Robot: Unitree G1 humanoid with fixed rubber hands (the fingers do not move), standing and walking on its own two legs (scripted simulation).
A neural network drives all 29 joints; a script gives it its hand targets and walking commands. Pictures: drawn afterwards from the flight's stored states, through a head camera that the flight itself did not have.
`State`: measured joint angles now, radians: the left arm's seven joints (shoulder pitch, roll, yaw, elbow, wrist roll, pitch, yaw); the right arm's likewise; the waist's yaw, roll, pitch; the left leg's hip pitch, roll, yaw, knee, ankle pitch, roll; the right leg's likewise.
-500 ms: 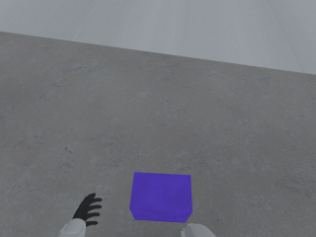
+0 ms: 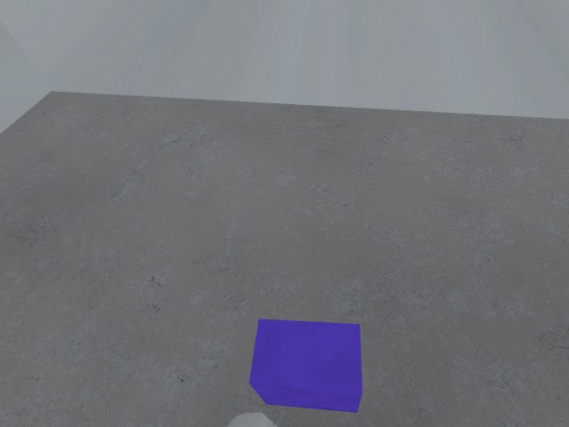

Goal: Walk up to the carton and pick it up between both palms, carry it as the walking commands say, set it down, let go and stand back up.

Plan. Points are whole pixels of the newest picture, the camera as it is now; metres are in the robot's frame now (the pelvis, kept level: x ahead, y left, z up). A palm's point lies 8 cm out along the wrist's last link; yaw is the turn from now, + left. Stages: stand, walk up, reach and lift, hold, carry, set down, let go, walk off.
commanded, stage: walk up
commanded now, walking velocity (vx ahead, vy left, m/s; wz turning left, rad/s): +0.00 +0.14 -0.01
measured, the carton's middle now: (309, 367) +0.37 +0.06 -0.64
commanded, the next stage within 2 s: stand in 1.14 s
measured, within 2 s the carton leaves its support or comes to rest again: neither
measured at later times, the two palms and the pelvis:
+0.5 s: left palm out of the picture +0.04 +0.29 -0.14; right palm out of the picture +0.04 -0.17 -0.14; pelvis +0.02 +0.06 +0.00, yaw +0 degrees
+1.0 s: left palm out of the picture +0.03 +0.27 -0.14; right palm out of the picture +0.00 -0.23 -0.17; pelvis -0.02 +0.02 -0.02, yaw -2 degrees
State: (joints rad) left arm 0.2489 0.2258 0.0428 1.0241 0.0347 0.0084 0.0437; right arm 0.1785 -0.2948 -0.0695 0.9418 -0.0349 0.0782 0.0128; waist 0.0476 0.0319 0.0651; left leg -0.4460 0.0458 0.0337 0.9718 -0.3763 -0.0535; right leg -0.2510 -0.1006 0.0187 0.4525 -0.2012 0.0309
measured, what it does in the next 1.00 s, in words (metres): steps on the spot: left foot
